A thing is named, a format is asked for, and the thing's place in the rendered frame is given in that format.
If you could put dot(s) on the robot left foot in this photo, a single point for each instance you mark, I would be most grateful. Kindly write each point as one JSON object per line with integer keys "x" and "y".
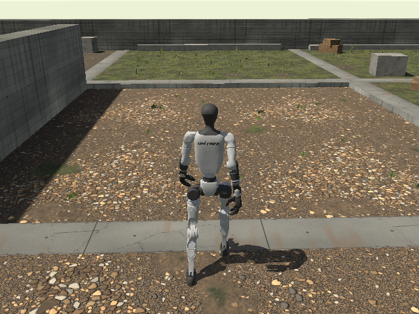
{"x": 190, "y": 279}

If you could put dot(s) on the left robot forearm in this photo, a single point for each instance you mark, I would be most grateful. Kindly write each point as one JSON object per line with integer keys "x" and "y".
{"x": 182, "y": 169}

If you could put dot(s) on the robot right foot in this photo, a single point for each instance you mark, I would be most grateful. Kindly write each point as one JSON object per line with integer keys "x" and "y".
{"x": 224, "y": 251}

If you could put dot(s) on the left robot hand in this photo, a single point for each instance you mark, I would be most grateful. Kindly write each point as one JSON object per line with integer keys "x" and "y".
{"x": 182, "y": 180}

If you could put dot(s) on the robot right upper arm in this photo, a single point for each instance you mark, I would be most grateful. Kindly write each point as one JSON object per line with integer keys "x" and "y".
{"x": 229, "y": 138}

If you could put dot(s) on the right robot forearm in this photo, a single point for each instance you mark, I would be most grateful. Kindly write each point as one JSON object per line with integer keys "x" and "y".
{"x": 235, "y": 180}

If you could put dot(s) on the robot foot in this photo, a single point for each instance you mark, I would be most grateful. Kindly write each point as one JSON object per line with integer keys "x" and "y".
{"x": 224, "y": 251}
{"x": 190, "y": 279}

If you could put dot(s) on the right robot hand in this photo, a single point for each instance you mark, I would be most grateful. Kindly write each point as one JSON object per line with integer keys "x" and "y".
{"x": 238, "y": 204}

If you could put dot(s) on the robot left upper arm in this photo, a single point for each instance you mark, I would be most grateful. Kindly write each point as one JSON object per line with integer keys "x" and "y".
{"x": 186, "y": 147}

